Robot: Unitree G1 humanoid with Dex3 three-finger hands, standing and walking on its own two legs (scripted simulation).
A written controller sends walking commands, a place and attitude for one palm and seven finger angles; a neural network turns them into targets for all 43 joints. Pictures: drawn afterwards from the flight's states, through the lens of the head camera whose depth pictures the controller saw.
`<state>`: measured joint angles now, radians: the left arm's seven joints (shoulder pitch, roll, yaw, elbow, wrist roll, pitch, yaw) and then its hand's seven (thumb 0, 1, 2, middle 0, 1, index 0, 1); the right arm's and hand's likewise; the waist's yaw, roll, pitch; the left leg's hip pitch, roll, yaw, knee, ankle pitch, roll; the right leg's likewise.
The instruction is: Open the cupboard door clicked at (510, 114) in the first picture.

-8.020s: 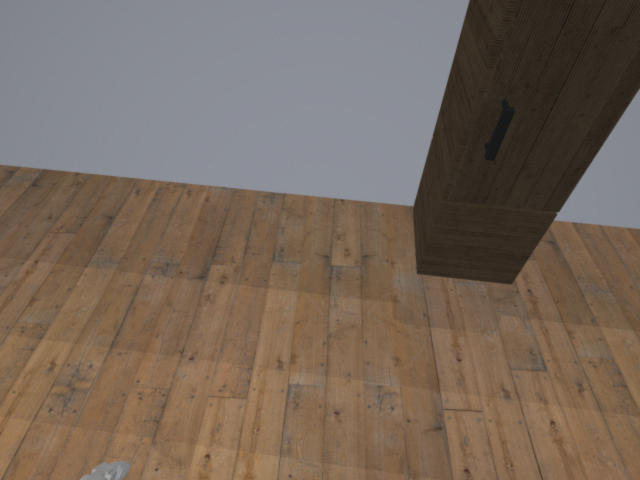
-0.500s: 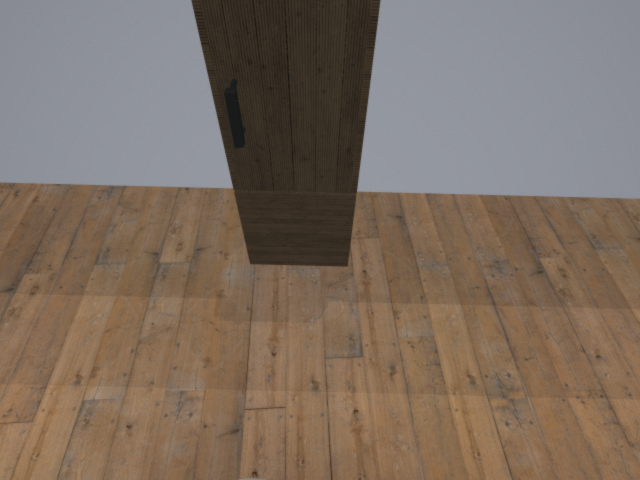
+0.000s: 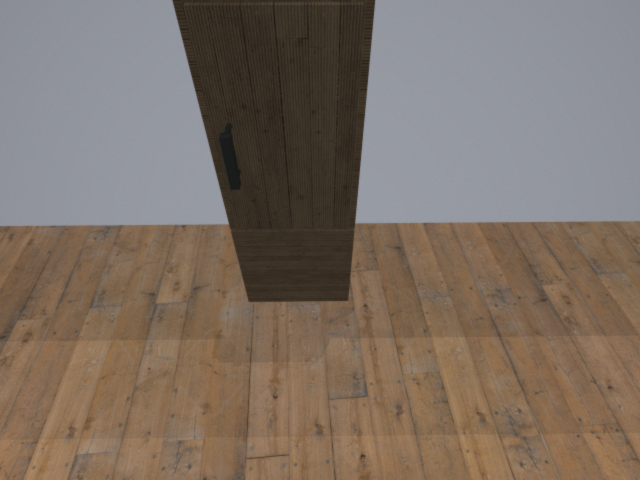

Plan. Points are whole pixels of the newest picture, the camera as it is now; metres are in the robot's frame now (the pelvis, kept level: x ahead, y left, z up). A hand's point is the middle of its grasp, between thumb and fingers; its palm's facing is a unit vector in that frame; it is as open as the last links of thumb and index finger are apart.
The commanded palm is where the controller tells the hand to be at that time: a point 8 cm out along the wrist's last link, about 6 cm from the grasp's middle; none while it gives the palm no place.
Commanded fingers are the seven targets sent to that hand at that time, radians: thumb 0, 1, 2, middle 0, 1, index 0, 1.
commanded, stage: take the last steps up to it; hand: left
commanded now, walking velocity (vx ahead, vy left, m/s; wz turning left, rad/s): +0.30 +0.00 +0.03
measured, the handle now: (232, 156) +0.81 +0.23 -0.07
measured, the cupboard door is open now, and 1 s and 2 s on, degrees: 0 0 0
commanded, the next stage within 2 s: come to a stop and stand still in 0.62 s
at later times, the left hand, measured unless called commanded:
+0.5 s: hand out of the picture +0.06 +0.14 -0.17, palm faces +0.18 -0.97 -0.14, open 7.3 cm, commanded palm none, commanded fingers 0.00 0.90 0.90 -0.20 -0.30 -0.20 -0.30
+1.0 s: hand (219, 355) +0.36 +0.19 -0.17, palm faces +0.04 -0.97 -0.26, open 7.3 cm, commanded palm none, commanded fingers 0.00 0.90 0.90 -0.20 -0.30 -0.20 -0.30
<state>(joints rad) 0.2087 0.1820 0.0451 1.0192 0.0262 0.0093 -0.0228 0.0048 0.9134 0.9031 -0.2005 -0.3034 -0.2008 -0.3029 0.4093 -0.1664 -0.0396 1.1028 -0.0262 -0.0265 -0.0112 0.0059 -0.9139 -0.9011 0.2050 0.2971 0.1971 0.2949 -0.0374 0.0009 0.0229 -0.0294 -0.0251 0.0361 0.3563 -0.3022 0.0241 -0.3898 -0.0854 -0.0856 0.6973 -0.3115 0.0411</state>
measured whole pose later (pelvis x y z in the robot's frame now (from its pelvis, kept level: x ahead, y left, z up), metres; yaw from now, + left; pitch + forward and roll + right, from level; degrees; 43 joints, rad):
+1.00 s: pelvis +0.28 +0.00 -0.01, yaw +1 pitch -1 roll +2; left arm 0.17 0.17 0.05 1.01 0.03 0.00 0.02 0.00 0.92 0.90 -0.20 -0.30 -0.20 -0.30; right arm 0.25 -0.14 -0.05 1.09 -0.01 0.01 -0.02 0.00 -0.92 -0.90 0.20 0.30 0.20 0.29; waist -0.02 0.01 0.07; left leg -0.19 0.06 0.16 0.56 -0.33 -0.02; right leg -0.32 -0.05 -0.08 0.61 -0.25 -0.02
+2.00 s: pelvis +0.23 -0.02 +0.00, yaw +3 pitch -1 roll +1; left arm 0.28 0.11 0.01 1.14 0.01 -0.02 0.03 0.02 0.94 0.90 -0.20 -0.30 -0.20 -0.30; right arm 0.29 -0.15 -0.03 1.15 -0.01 0.02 -0.04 0.01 -0.91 -0.90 0.20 0.30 0.19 0.29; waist -0.01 0.03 0.05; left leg -0.26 0.07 0.04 0.62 -0.36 -0.03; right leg -0.12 0.04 -0.11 0.43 -0.30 -0.08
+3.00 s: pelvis +0.22 +0.04 +0.00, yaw +0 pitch +0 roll +0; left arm 0.32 0.16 0.00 1.07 0.02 0.00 0.03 0.00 0.91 0.90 -0.20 -0.30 -0.20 -0.30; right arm 0.33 -0.13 0.02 1.09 -0.01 -0.02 -0.02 0.01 -0.92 -0.90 0.20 0.30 0.20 0.29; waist 0.00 -0.01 0.02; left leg -0.24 -0.03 0.09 0.48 -0.23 0.06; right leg -0.19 -0.03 -0.03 0.50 -0.31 0.00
